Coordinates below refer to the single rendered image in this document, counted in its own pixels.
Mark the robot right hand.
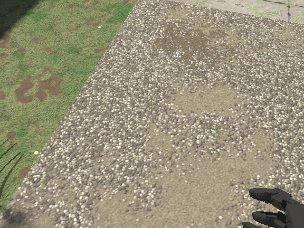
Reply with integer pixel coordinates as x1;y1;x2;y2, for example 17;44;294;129
242;187;304;228

